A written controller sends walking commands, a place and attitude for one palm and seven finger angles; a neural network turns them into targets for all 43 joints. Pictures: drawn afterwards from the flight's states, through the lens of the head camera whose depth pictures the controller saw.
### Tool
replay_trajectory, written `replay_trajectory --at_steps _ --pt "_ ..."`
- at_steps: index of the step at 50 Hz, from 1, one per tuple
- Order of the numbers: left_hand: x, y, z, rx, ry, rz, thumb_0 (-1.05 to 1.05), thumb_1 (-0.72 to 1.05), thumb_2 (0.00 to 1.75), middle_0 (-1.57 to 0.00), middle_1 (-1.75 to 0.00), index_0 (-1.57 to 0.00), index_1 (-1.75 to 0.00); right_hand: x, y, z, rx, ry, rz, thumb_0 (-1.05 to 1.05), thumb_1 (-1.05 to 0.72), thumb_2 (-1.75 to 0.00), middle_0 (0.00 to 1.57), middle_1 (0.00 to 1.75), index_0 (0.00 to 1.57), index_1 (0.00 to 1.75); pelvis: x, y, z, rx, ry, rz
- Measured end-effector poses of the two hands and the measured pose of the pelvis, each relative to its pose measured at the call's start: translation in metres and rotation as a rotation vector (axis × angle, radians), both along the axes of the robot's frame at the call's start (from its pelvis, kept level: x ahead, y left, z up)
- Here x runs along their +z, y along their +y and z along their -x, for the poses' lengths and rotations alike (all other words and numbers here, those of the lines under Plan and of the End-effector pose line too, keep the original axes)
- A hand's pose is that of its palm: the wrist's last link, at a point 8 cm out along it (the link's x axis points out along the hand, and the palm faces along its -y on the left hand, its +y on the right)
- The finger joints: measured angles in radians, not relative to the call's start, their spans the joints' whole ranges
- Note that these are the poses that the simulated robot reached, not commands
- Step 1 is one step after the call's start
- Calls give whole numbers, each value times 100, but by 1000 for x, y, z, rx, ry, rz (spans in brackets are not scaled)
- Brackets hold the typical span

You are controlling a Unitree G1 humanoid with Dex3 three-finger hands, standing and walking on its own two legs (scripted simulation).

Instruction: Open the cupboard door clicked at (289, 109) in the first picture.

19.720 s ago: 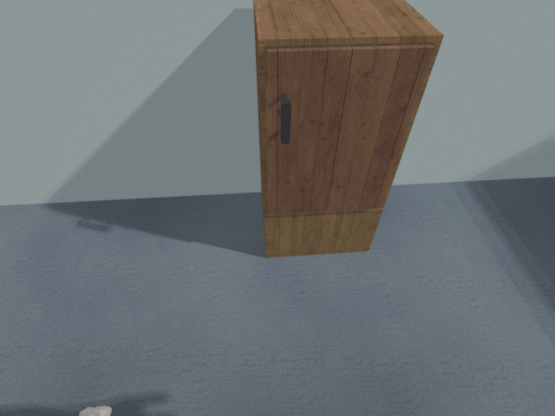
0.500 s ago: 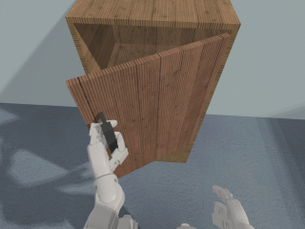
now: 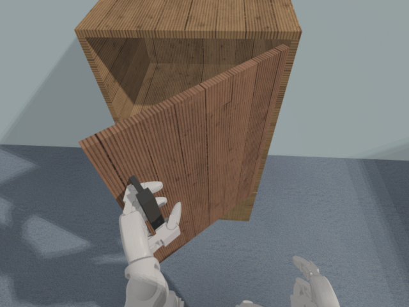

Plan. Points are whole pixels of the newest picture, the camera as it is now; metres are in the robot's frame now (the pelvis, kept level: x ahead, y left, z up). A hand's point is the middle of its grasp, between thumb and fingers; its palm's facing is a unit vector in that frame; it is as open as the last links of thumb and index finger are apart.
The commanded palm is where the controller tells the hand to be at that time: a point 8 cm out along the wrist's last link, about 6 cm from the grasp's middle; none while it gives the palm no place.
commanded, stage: open thumb and fingers to let go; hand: left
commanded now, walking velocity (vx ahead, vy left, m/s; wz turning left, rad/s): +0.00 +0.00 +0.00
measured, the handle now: (146, 203) +0.30 +0.13 +0.04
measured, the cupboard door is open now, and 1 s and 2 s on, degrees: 41 44 43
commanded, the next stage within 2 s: slide the hand sideways off the handle in 0.54 s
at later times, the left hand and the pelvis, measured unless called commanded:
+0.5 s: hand (165, 222) +0.27 +0.09 +0.05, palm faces +0.30 -0.95 +0.00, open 14.5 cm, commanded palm +0.23 +0.14 +0.04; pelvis +0.00 +0.02 +0.00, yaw -1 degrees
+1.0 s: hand (161, 243) +0.23 +0.09 +0.05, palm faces -0.14 -0.99 +0.05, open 16.0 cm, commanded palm +0.20 +0.16 +0.04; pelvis -0.01 +0.05 -0.01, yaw -2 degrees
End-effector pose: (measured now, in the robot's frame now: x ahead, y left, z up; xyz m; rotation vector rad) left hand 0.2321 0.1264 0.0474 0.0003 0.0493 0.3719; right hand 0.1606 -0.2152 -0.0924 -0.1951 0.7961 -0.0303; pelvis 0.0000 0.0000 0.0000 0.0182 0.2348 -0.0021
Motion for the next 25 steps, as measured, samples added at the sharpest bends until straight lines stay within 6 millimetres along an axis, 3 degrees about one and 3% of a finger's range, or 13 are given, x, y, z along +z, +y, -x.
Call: replay_trajectory --at_steps 13,25 --pt "-2 2 -1 -23 -7 6 0 -31 38 -30 -119 -32 -120 -2 -4 6 -23 20 13 1 -90 -90 20 30 20 30 0 3 -1 -4 9 1" --pt "-1 5 1 -70 -1 9 -1 -49 30 -30 -83 -34 -84 7 17 -10 -1 -35 0 1 -90 -90 20 30 20 30 0 15 -3 -10 4 13"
